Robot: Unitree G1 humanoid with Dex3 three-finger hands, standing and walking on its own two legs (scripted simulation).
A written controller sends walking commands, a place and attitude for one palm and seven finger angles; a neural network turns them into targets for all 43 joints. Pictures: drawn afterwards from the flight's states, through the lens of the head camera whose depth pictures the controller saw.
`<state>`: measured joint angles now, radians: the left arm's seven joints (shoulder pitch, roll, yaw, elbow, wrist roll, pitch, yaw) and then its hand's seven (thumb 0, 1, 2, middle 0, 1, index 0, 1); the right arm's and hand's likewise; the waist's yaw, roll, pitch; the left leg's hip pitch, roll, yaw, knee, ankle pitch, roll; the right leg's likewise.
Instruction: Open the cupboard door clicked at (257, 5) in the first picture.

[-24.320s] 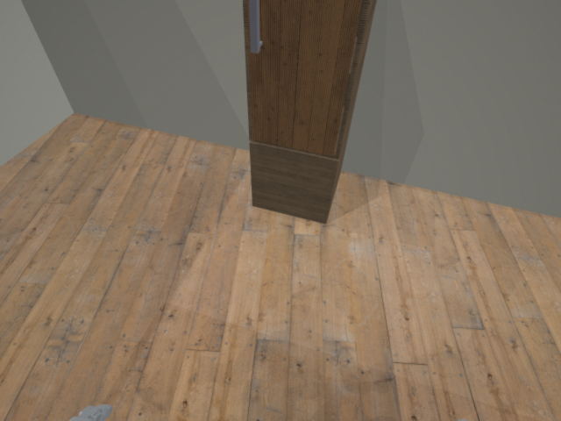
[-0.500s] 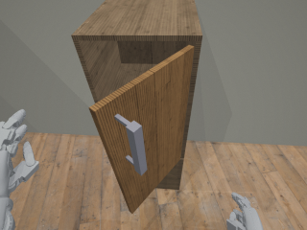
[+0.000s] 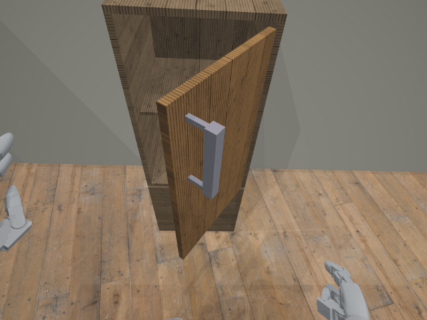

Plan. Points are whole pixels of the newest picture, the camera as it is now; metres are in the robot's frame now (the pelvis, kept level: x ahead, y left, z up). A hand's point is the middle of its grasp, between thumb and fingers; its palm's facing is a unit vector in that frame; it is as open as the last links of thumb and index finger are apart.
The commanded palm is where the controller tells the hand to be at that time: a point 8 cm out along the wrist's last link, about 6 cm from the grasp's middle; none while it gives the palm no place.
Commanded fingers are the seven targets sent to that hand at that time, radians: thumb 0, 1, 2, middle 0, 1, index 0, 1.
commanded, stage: step back with the hand held close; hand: left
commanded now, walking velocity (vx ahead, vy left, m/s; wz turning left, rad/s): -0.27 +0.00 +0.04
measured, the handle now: (202, 159) +0.36 +0.05 +0.12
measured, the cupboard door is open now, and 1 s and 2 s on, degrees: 54 54 54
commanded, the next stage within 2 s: stop stepping back and stand still in 0.34 s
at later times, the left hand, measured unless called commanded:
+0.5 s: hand out of the picture +0.07 +0.30 +0.17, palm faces +0.41 -0.81 -0.41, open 7.4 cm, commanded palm -0.01 +0.33 +0.18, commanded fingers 0.00 0.90 0.90 -0.20 -0.30 -0.20 -0.30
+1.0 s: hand out of the picture -0.05 +0.30 +0.16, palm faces +0.48 -0.80 -0.35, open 7.4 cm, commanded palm -0.11 +0.34 +0.18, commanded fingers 0.00 0.90 0.90 -0.20 -0.30 -0.20 -0.30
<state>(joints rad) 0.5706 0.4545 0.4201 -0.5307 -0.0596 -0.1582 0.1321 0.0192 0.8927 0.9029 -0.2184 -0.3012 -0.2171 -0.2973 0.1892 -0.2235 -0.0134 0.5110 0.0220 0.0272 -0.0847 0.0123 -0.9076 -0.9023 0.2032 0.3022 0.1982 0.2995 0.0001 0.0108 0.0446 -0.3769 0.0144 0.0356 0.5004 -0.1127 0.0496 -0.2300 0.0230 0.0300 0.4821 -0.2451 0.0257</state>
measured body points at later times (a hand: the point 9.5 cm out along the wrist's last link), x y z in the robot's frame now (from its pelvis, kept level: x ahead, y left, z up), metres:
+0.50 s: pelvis -0.15 +0.03 +0.00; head -0.12 +0.06 +0.45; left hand +0.04 +0.34 +0.19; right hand +0.05 -0.18 -0.06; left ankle -0.04 +0.11 -0.73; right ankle -0.16 -0.10 -0.68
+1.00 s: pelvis -0.25 +0.04 +0.00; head -0.27 +0.05 +0.45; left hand -0.08 +0.34 +0.18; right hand -0.13 -0.23 -0.09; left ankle -0.27 +0.17 -0.74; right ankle -0.28 -0.05 -0.73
